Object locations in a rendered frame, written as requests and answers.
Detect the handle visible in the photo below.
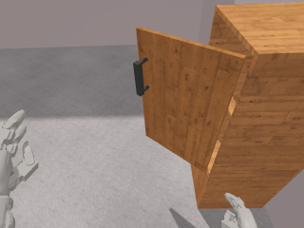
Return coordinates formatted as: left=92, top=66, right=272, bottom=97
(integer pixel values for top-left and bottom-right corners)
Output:
left=133, top=57, right=149, bottom=96

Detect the left robot hand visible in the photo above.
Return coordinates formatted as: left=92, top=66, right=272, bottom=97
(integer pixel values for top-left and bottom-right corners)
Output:
left=0, top=109, right=39, bottom=196

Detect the right robot hand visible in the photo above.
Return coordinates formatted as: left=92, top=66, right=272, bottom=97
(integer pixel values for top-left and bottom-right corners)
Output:
left=221, top=193, right=257, bottom=228

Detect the cupboard door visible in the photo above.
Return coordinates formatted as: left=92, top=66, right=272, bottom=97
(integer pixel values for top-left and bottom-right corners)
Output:
left=136, top=27, right=246, bottom=173

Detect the left robot forearm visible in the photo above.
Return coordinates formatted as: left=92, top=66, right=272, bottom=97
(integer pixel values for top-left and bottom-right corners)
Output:
left=0, top=196, right=15, bottom=228

